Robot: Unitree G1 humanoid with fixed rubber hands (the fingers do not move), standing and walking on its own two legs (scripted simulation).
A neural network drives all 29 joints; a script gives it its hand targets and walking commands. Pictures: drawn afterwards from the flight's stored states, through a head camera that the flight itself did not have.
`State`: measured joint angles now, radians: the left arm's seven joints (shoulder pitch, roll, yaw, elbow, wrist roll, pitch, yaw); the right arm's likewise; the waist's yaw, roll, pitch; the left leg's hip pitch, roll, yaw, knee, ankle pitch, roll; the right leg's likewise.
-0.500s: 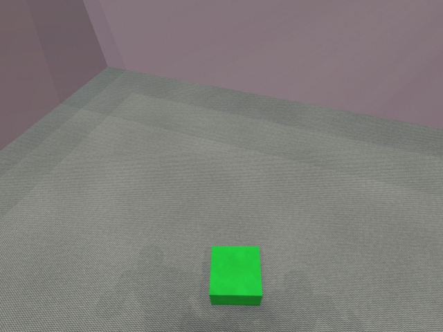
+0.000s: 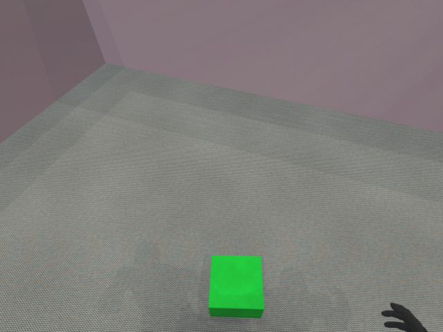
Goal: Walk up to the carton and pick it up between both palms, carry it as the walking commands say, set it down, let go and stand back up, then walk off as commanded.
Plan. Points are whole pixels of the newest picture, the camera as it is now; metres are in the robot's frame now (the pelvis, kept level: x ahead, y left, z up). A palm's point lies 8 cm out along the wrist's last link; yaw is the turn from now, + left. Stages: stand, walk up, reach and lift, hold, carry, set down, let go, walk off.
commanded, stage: walk up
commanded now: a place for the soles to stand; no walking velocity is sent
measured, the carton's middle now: (235, 286) +0.42 -0.01 -0.69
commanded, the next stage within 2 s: reach and lift in 0.86 s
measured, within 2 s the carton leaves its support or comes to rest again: neither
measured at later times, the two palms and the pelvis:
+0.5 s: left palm out of the picture +0.13 +0.31 -0.09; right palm out of the picture +0.13 -0.32 -0.08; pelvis +0.01 +0.00 +0.02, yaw +0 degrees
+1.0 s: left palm (73, 329) +0.16 +0.30 -0.09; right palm (411, 330) +0.17 -0.29 -0.07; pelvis +0.01 +0.00 +0.01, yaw -1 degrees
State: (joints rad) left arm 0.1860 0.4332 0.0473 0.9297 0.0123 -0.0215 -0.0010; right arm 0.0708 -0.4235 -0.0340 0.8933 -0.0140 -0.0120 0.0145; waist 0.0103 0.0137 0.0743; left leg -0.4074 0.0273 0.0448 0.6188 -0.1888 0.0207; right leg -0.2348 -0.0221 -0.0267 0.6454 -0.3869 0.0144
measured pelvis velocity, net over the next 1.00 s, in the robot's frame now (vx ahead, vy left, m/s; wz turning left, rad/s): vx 0.01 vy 0.00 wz -0.02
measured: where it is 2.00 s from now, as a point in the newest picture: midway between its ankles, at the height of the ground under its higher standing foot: outside the picture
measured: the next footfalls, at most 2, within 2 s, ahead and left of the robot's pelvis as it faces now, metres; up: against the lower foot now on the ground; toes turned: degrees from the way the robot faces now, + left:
none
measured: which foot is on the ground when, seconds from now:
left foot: down 0.00-1.00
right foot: down 0.00-1.00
